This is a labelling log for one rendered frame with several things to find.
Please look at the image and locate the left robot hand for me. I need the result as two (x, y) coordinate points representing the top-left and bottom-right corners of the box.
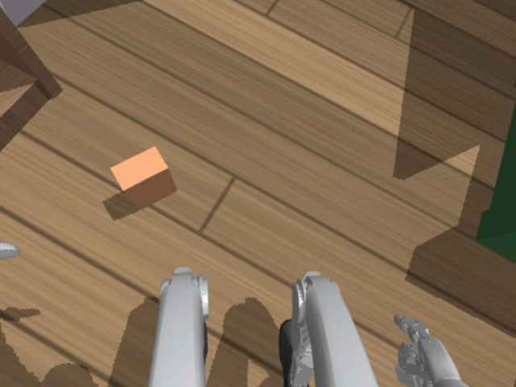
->
(0, 242), (19, 260)

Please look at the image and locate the bookshelf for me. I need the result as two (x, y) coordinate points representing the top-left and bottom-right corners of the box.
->
(0, 7), (62, 151)

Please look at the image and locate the right robot hand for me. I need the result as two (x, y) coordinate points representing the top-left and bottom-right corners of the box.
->
(393, 314), (462, 387)

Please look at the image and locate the armchair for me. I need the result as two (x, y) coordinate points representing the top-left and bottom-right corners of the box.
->
(476, 81), (516, 261)

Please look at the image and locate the carton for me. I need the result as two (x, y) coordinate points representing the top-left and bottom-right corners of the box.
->
(110, 146), (177, 210)

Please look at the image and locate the right robot foot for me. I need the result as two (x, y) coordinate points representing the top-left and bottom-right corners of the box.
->
(279, 319), (309, 387)

